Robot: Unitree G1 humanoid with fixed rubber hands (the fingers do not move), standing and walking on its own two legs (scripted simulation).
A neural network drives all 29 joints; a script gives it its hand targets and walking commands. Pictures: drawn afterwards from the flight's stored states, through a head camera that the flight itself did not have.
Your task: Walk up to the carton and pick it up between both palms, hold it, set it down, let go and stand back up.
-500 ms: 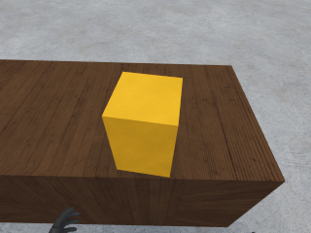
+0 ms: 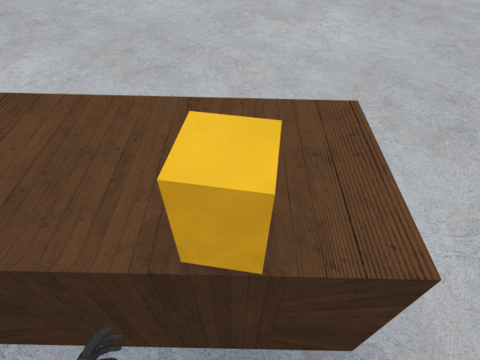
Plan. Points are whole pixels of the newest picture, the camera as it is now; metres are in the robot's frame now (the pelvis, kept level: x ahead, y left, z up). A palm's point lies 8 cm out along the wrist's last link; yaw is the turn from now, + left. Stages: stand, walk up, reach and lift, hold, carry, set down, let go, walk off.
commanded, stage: stand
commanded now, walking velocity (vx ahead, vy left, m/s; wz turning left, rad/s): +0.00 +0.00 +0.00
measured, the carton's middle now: (227, 196) +0.43 +0.03 +0.01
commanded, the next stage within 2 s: none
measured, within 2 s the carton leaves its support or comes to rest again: neither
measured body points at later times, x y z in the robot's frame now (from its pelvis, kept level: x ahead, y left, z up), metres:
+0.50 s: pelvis +0.00 +0.00 +0.00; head +0.00 +0.00 +0.45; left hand +0.14 +0.26 -0.11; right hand +0.09 -0.28 -0.12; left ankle -0.02 +0.12 -0.74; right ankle +0.02 -0.11 -0.74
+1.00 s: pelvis +0.00 +0.00 +0.00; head +0.00 -0.01 +0.45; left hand +0.13 +0.26 -0.11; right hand +0.08 -0.29 -0.13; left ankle -0.02 +0.12 -0.74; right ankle +0.02 -0.11 -0.74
